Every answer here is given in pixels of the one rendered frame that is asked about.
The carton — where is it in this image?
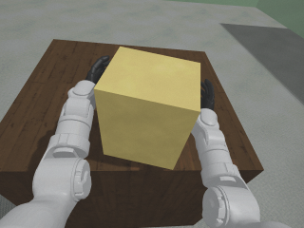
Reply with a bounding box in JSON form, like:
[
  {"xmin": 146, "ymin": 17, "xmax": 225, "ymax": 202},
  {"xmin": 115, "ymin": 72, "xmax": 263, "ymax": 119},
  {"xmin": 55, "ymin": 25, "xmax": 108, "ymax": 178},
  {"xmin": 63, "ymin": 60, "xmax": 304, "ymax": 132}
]
[{"xmin": 93, "ymin": 47, "xmax": 200, "ymax": 170}]

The robot left upper arm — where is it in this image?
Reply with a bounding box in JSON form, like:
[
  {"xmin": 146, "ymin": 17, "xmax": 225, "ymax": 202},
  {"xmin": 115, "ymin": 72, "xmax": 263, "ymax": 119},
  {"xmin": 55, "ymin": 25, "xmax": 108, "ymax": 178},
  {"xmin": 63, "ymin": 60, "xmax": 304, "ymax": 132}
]
[{"xmin": 0, "ymin": 157, "xmax": 92, "ymax": 228}]

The robot left forearm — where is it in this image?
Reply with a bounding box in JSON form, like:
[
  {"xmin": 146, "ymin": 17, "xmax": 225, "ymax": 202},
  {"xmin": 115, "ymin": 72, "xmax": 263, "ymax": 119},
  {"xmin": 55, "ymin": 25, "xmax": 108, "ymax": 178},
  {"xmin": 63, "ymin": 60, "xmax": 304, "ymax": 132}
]
[{"xmin": 32, "ymin": 80, "xmax": 96, "ymax": 196}]

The robot right forearm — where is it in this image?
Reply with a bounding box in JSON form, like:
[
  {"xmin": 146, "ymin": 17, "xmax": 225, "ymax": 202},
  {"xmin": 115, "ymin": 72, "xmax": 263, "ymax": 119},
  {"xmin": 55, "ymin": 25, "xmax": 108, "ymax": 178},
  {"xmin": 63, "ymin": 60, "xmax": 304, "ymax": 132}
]
[{"xmin": 191, "ymin": 108, "xmax": 260, "ymax": 213}]

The robot right upper arm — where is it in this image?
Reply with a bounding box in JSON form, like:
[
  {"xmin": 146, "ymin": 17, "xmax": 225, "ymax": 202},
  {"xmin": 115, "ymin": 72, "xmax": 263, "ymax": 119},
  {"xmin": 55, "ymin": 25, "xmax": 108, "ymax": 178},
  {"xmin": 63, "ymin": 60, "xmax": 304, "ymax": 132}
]
[{"xmin": 201, "ymin": 185, "xmax": 292, "ymax": 228}]

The robot right hand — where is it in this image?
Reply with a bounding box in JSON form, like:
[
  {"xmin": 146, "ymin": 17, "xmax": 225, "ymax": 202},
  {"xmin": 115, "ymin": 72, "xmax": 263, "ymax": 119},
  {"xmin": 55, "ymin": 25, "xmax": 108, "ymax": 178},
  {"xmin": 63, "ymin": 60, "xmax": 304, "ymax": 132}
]
[{"xmin": 200, "ymin": 79, "xmax": 215, "ymax": 111}]

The robot left hand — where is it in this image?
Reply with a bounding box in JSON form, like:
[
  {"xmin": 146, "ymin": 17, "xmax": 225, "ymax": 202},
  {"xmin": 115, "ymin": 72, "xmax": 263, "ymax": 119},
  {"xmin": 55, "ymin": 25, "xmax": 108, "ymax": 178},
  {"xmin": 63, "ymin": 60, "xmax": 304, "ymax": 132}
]
[{"xmin": 85, "ymin": 55, "xmax": 111, "ymax": 85}]

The pedestal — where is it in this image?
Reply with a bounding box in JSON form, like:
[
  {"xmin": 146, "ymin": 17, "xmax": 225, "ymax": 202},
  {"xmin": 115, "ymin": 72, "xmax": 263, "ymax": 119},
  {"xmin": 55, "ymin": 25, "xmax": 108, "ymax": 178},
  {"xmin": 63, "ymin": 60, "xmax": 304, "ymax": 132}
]
[{"xmin": 0, "ymin": 39, "xmax": 264, "ymax": 228}]

